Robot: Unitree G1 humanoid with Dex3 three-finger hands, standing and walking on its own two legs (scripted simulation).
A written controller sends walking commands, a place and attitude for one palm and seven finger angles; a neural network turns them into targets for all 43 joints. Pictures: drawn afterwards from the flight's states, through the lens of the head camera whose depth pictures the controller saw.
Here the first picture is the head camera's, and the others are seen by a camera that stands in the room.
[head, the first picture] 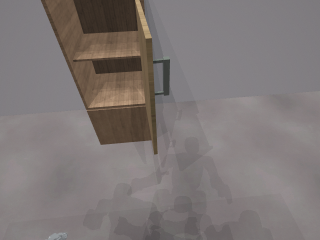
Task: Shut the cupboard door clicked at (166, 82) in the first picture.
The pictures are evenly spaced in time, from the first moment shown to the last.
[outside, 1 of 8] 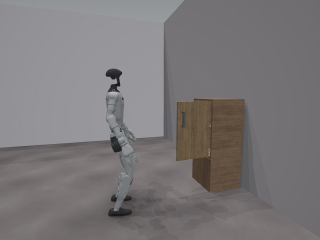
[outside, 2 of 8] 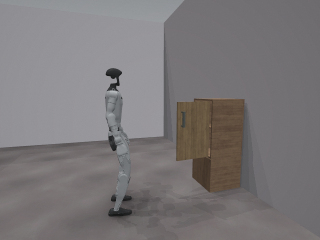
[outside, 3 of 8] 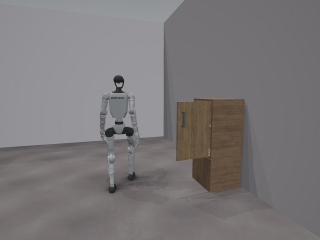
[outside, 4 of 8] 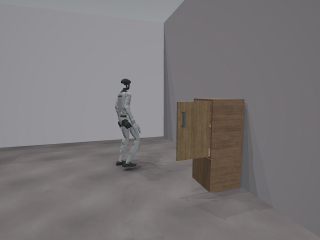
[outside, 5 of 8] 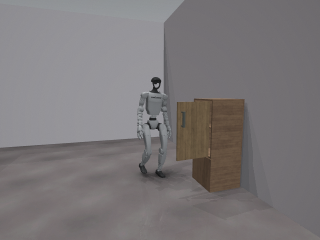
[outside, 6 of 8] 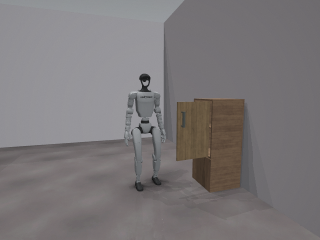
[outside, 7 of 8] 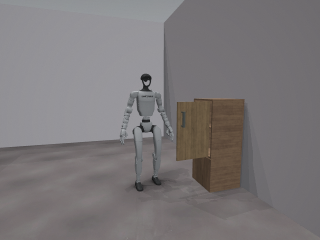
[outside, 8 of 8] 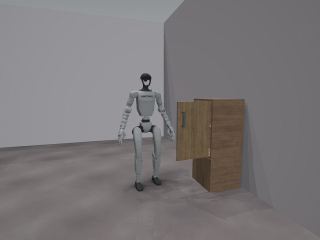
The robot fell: no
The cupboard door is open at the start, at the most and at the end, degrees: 94 94 94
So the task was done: no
